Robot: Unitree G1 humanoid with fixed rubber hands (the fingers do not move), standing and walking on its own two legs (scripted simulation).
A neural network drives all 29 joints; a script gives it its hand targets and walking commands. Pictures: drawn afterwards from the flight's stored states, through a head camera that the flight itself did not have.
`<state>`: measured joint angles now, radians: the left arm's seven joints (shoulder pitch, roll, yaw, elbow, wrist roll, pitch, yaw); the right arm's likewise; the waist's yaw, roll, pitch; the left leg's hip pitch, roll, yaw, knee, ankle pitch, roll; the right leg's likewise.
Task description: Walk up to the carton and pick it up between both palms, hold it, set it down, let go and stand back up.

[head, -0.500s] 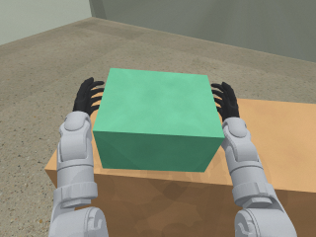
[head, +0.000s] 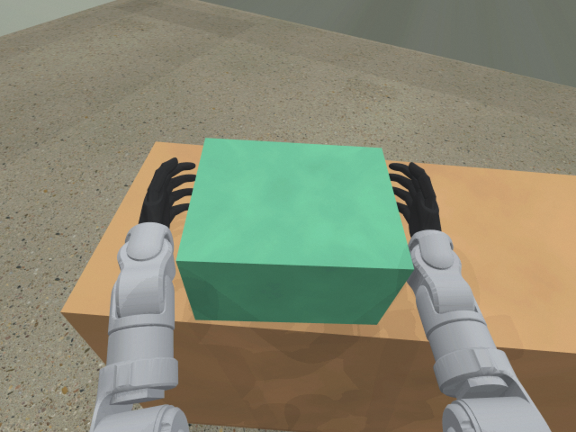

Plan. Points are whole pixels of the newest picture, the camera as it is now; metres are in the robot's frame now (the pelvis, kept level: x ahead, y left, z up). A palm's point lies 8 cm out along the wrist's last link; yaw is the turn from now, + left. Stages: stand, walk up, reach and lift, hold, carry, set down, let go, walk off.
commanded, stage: set down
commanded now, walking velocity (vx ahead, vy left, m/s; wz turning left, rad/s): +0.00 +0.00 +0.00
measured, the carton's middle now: (291, 231) +0.38 -0.01 +0.09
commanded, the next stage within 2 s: none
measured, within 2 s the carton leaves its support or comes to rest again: neither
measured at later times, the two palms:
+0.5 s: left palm (177, 220) +0.38 +0.15 +0.11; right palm (426, 232) +0.36 -0.20 +0.10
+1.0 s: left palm (178, 217) +0.41 +0.16 +0.08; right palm (411, 227) +0.38 -0.19 +0.08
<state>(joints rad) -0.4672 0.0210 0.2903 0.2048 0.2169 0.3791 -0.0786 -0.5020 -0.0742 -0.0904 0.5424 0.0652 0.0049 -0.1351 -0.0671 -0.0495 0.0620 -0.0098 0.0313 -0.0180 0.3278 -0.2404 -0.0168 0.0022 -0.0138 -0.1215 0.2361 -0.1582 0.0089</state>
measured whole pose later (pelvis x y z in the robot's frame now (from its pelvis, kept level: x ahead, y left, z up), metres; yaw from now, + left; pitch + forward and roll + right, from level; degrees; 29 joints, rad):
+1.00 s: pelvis +0.01 +0.01 +0.00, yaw -2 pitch +3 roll -1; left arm -0.68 0.05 0.34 0.75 0.21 0.11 -0.04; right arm -0.64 -0.02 -0.41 0.86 -0.19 -0.15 -0.04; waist -0.02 -0.02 0.00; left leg -0.13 0.03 0.01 0.32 -0.23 -0.01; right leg -0.13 -0.02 -0.09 0.24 -0.15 0.01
